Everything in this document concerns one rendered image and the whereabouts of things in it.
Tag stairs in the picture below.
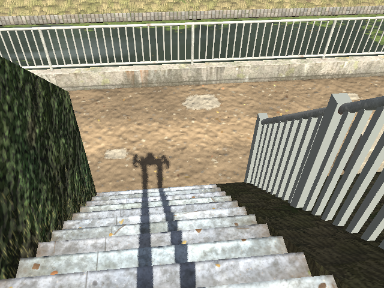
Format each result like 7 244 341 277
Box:
0 184 338 288

